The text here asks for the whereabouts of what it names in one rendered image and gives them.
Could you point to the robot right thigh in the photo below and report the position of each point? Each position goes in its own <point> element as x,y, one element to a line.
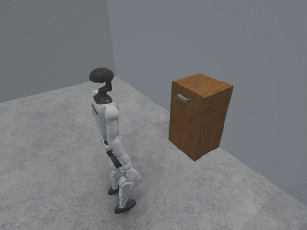
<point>117,164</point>

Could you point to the robot right upper arm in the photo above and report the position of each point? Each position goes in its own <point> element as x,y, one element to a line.
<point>112,118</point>

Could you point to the right robot forearm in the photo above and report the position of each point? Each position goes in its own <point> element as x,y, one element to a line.
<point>118,151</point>

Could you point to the humanoid robot torso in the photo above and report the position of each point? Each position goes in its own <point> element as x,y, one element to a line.
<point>99,113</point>

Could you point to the robot left upper arm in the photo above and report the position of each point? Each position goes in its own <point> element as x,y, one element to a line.
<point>93,93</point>

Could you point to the cabinet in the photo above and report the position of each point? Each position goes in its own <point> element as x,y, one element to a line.
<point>197,132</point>

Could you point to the handle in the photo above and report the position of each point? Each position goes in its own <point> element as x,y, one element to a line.
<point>182,98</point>

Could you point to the robot right hand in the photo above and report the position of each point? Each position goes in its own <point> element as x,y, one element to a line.
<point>132,175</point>

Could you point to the drawer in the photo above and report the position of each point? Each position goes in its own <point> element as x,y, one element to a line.
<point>195,100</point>

